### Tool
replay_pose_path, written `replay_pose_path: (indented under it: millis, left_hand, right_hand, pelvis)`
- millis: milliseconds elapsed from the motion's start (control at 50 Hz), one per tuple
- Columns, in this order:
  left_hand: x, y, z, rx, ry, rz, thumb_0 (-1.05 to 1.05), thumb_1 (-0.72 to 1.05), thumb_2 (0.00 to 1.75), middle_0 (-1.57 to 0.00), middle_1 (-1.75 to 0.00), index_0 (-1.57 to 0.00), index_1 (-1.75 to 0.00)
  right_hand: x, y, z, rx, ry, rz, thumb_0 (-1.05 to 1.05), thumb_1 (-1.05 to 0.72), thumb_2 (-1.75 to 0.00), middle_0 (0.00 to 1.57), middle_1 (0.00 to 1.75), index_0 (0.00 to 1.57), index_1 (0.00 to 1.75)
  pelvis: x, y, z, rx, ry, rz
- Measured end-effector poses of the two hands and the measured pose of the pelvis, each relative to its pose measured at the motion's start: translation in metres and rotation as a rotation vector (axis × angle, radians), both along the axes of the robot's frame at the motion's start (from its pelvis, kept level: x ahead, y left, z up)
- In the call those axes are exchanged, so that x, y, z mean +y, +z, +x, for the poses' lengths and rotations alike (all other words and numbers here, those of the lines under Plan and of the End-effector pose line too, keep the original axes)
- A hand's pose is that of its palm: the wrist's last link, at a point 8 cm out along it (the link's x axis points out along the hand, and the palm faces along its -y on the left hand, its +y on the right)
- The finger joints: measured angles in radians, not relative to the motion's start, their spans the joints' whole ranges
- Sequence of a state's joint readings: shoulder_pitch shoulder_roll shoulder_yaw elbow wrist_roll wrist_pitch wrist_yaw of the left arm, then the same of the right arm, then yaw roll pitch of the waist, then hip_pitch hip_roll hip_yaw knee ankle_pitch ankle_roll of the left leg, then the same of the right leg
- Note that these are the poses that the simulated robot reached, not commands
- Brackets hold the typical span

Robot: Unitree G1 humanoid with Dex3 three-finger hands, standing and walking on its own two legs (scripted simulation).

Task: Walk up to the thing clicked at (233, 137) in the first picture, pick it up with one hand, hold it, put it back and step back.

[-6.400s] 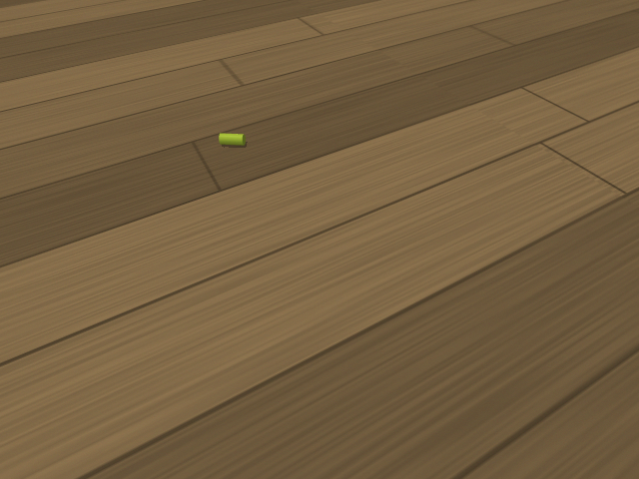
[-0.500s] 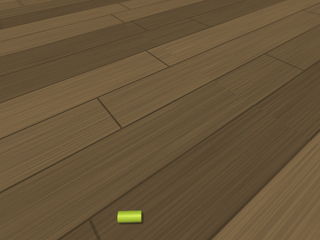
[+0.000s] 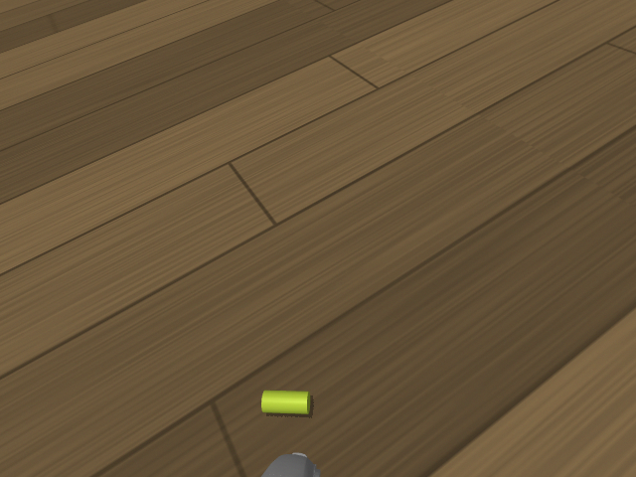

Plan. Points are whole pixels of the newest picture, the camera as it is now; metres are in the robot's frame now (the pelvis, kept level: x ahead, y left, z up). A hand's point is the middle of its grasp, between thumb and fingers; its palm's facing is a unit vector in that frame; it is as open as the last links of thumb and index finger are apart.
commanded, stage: walk up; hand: left
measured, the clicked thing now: (286, 401) +0.40 +0.22 -0.73
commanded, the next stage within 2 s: stand in 1.44 s
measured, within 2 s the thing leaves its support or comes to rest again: neither
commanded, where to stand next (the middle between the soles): +0.05 +0.00 m, yaw -3 degrees
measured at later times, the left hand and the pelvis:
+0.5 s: hand out of the picture +0.09 +0.28 -0.17, palm faces -0.05 -0.92 -0.39, open 7.3 cm; pelvis +0.00 +0.00 -0.03, yaw -2 degrees
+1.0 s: hand out of the picture +0.09 +0.29 -0.15, palm faces -0.02 -0.90 -0.44, open 7.3 cm; pelvis -0.01 +0.01 -0.01, yaw -2 degrees
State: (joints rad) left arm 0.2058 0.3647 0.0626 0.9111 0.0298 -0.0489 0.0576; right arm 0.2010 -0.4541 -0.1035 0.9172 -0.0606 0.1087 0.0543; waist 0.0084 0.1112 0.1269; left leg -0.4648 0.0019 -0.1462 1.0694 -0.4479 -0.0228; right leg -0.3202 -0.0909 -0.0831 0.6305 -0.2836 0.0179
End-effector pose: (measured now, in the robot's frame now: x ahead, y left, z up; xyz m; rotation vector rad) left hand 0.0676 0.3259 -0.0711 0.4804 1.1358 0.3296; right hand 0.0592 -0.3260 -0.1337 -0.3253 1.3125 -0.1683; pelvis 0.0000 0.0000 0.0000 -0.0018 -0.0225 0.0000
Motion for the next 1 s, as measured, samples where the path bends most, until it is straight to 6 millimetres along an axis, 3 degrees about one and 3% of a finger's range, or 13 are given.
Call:
replay_pose_path:
  millis: [80, 160, 300, 400, 560, 680, 760, 860, 1000]
  left_hand:
    - [0.031, -0.005, -0.010, 0.004, 0.022, 0.012, 0.01, 0.90, 0.90, -0.21, -0.30, -0.21, -0.31]
    - [0.058, -0.028, -0.013, 0.022, 0.058, -0.009, 0.01, 0.90, 0.90, -0.20, -0.30, -0.21, -0.31]
    - [0.048, -0.048, -0.012, 0.066, 0.057, -0.098, 0.01, 0.91, 0.90, -0.20, -0.30, -0.20, -0.30]
    - [0.026, -0.058, -0.004, 0.097, 0.009, -0.144, 0.01, 0.91, 0.90, -0.20, -0.30, -0.20, -0.30]
    - [-0.021, -0.051, 0.016, 0.021, -0.058, -0.152, 0.01, 0.91, 0.90, -0.20, -0.30, -0.21, -0.30]
    - [-0.044, -0.032, 0.011, 0.025, -0.060, -0.153, 0.01, 0.91, 0.90, -0.20, -0.30, -0.21, -0.30]
    - [-0.043, -0.024, 0.004, 0.036, -0.055, -0.121, 0.01, 0.90, 0.90, -0.20, -0.30, -0.21, -0.31]
    - [-0.026, -0.019, -0.001, 0.052, -0.044, -0.078, 0.01, 0.90, 0.90, -0.21, -0.30, -0.21, -0.31]
    - [0.002, -0.033, 0.011, 0.006, -0.025, -0.092, 0.01, 0.91, 0.90, -0.20, -0.30, -0.21, -0.30]
  right_hand:
    - [0.020, 0.002, 0.028, -0.059, 0.035, -0.002, 0.00, -0.91, -0.89, 0.20, 0.30, 0.20, 0.30]
    - [0.043, 0.003, 0.046, -0.132, 0.066, -0.033, 0.00, -0.91, -0.89, 0.20, 0.30, 0.20, 0.30]
    - [0.064, 0.021, 0.059, -0.198, 0.089, -0.043, 0.00, -0.91, -0.89, 0.20, 0.30, 0.21, 0.30]
    - [0.043, 0.027, 0.055, -0.241, 0.079, -0.094, 0.00, -0.90, -0.89, 0.21, 0.30, 0.21, 0.30]
    - [-0.026, 0.022, 0.013, -0.155, 0.000, -0.168, 0.00, -0.90, -0.89, 0.20, 0.30, 0.21, 0.30]
    - [-0.038, 0.026, 0.002, -0.101, -0.008, -0.134, 0.00, -0.91, -0.89, 0.20, 0.30, 0.20, 0.30]
    - [-0.030, 0.019, 0.006, -0.085, -0.016, -0.094, 0.00, -0.91, -0.89, 0.20, 0.30, 0.20, 0.30]
    - [-0.006, 0.007, 0.016, -0.104, -0.029, -0.036, 0.00, -0.91, -0.89, 0.20, 0.30, 0.20, 0.30]
    - [0.037, 0.002, 0.021, -0.145, 0.017, -0.001, 0.00, -0.91, -0.89, 0.20, 0.30, 0.20, 0.30]
  pelvis:
    - [0.016, -0.007, 0.002, -0.001, 0.018, 0.010]
    - [0.035, -0.020, 0.001, -0.011, 0.017, 0.026]
    - [0.038, -0.014, 0.004, -0.004, 0.013, -0.002]
    - [0.026, -0.017, 0.003, -0.001, -0.021, 0.003]
    - [-0.014, -0.021, 0.001, -0.013, -0.027, 0.002]
    - [-0.023, -0.004, 0.006, -0.013, -0.031, 0.014]
    - [-0.022, -0.001, 0.007, -0.019, -0.043, 0.009]
    - [-0.011, -0.002, 0.002, -0.023, -0.047, 0.008]
    - [0.008, -0.011, -0.009, -0.029, -0.034, 0.025]
